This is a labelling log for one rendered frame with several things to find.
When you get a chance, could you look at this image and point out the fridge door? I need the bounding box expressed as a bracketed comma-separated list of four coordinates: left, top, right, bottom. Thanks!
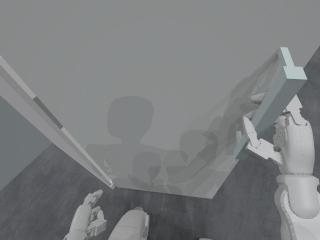
[0, 0, 320, 199]

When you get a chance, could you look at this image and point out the robot left hand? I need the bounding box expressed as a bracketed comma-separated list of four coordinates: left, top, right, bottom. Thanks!
[69, 189, 107, 240]

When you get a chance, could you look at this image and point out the robot right hand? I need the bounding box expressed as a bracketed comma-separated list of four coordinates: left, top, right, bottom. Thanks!
[242, 92, 315, 175]

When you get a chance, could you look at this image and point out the robot right forearm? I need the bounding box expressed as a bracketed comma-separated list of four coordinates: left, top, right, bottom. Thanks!
[274, 174, 320, 240]

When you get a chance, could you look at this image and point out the robot left forearm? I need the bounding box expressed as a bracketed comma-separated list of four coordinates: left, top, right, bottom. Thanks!
[63, 230, 88, 240]

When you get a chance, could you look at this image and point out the robot left thigh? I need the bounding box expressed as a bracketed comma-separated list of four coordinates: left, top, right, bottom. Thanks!
[108, 209, 150, 240]

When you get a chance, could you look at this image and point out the handle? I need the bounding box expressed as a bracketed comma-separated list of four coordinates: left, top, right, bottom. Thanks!
[234, 47, 308, 160]

